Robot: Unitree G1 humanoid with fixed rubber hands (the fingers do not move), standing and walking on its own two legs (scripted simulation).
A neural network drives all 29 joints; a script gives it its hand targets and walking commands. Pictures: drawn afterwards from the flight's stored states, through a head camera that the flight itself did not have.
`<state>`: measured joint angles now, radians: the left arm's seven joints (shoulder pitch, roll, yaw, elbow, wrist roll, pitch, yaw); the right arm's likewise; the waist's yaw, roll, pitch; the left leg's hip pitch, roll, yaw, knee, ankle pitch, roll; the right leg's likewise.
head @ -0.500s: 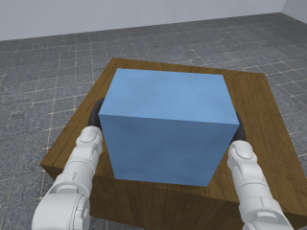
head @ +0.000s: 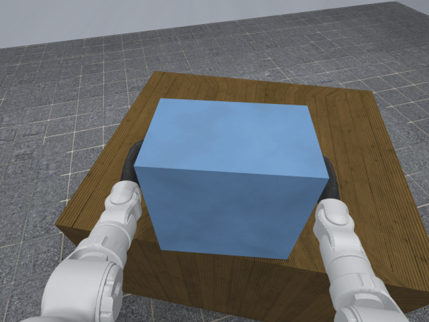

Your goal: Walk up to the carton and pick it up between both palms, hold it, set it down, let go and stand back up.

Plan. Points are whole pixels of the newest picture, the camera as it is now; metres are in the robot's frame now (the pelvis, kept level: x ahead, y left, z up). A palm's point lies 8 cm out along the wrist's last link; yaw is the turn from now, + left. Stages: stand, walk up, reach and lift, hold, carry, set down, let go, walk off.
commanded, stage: set down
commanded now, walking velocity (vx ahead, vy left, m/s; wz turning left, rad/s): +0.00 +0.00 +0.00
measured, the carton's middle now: (227, 184) +0.41 -0.02 +0.01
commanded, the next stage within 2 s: none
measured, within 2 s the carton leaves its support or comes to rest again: neither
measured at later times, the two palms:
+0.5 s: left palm (134, 181) +0.40 +0.18 +0.05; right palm (325, 195) +0.36 -0.21 +0.04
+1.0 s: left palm (131, 182) +0.40 +0.18 +0.04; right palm (327, 197) +0.36 -0.22 +0.03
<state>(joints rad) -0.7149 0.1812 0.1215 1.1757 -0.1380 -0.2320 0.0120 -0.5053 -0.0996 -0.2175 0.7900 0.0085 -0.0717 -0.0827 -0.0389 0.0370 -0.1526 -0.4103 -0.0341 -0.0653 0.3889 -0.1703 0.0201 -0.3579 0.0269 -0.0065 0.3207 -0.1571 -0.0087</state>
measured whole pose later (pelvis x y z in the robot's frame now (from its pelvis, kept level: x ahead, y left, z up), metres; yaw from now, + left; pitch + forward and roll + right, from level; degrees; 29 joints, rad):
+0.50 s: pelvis +0.00 +0.00 +0.00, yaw +0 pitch +12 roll -1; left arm -0.74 0.18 0.18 1.27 -0.11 -0.36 0.00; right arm -0.53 -0.08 -0.27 0.85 -0.04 -0.17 -0.06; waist -0.04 0.03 -0.14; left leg -0.43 -0.03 -0.06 0.40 -0.17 0.02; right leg -0.39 0.03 0.00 0.34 -0.16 -0.01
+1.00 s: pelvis -0.01 -0.01 -0.01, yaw -3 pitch +15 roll -1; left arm -0.78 0.24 0.14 1.33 -0.10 -0.36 0.01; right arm -0.61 -0.14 -0.16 1.03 0.04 -0.24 -0.05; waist -0.02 0.00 -0.19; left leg -0.52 -0.01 -0.01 0.43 -0.18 0.01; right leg -0.50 0.04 0.02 0.40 -0.17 -0.02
